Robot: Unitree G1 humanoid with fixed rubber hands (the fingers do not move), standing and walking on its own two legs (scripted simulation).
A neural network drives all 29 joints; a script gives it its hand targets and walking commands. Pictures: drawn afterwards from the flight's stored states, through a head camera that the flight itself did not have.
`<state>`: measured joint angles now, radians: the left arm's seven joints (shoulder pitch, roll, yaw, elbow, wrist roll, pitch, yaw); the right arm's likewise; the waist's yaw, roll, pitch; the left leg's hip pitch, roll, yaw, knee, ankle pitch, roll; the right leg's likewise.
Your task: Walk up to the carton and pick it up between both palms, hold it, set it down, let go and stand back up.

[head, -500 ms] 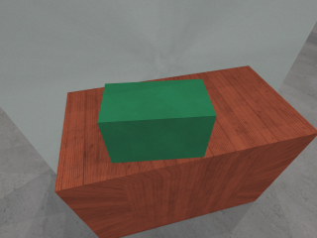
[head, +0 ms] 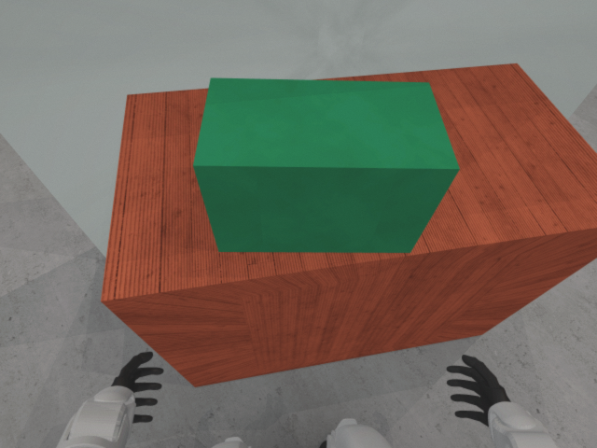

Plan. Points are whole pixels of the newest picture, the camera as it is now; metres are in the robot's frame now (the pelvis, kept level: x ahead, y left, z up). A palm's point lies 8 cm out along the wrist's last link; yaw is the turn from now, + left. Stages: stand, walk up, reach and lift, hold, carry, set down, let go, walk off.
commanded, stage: reach and lift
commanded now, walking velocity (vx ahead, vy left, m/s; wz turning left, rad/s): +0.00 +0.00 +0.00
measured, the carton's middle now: (318, 172) +0.50 -0.04 +0.04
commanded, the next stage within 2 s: none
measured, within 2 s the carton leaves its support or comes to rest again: neither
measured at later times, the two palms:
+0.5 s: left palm (114, 380) +0.23 +0.23 -0.02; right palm (494, 412) +0.18 -0.25 -0.06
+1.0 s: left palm (81, 395) +0.21 +0.25 +0.01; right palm (505, 404) +0.18 -0.24 -0.02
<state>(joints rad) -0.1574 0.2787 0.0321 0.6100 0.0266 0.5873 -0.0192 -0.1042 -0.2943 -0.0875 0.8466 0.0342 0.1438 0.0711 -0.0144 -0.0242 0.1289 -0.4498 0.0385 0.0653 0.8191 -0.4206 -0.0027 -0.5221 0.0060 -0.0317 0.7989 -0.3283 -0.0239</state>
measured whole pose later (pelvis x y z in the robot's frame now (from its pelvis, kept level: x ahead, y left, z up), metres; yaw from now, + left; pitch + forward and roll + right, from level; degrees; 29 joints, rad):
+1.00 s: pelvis +0.02 +0.00 +0.04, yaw +1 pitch -1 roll +0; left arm 0.18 0.29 0.01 0.35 -0.12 0.21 0.02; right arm 0.24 -0.21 -0.11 0.45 0.08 0.02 0.09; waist -0.01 0.02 0.01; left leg -0.15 0.02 0.06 0.42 -0.26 0.00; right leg -0.22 0.01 -0.04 0.42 -0.18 -0.02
